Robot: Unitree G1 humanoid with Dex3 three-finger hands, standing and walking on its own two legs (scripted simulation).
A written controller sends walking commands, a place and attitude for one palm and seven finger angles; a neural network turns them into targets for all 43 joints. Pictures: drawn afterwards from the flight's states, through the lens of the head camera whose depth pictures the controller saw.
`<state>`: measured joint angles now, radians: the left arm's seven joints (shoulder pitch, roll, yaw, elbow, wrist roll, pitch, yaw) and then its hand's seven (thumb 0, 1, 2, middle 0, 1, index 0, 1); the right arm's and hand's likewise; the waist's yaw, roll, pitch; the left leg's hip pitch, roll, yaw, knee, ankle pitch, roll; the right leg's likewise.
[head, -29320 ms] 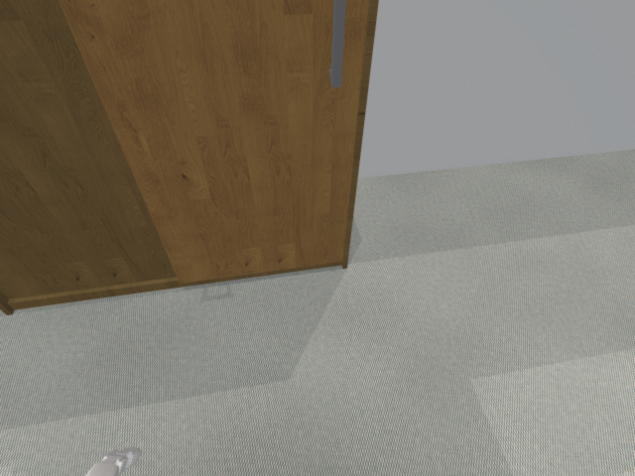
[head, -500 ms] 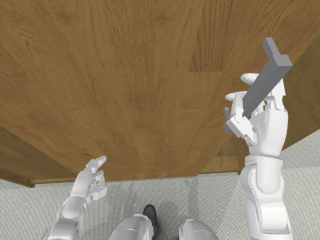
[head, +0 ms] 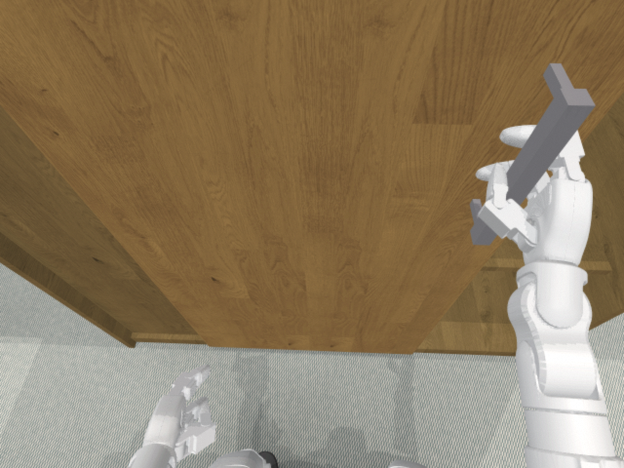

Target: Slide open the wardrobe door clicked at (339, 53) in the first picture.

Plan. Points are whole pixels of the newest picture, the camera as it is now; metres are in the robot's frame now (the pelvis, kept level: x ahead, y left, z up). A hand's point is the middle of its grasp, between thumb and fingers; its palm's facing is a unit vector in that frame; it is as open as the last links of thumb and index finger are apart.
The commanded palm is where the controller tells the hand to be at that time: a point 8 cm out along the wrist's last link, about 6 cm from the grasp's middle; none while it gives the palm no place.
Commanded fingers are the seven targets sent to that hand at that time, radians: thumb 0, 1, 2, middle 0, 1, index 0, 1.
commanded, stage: step sideways, sliding the door along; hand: right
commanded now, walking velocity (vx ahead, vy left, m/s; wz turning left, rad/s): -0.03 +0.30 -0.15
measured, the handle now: (512, 169) +0.39 -0.23 +0.15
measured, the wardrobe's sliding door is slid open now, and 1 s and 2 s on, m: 0.35 0.49 0.52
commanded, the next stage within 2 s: stop walking and hold the door there in 1.24 s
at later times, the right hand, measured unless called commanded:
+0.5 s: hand (423, 204) +0.35 -0.12 +0.15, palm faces +0.26 +0.97 +0.01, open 6.5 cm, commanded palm +0.33 -0.10 +0.14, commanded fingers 0.00 -0.90 -0.90 0.45 1.40 0.45 1.40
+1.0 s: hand (345, 196) +0.36 -0.05 +0.15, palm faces +0.46 +0.89 -0.06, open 6.6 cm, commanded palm +0.33 -0.02 +0.14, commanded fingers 0.00 -0.90 -0.90 0.45 1.40 0.45 1.40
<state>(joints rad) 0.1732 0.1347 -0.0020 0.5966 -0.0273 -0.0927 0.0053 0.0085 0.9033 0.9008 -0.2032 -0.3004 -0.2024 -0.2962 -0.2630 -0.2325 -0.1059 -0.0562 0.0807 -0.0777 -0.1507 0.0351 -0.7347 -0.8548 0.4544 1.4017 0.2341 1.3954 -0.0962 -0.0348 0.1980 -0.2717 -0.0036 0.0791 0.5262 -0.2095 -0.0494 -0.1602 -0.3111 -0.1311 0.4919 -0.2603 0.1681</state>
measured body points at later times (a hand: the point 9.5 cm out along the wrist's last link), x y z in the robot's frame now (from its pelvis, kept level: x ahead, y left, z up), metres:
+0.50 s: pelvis -0.02 +0.08 +0.02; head +0.06 +0.02 +0.45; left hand +0.20 +0.25 -0.09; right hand +0.33 -0.17 +0.15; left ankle +0.01 +0.28 -0.62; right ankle -0.07 -0.02 -0.73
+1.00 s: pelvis +0.00 +0.20 +0.00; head +0.11 +0.19 +0.43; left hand +0.26 +0.39 -0.11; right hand +0.33 -0.09 +0.15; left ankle +0.10 +0.27 -0.73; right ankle -0.03 +0.09 -0.70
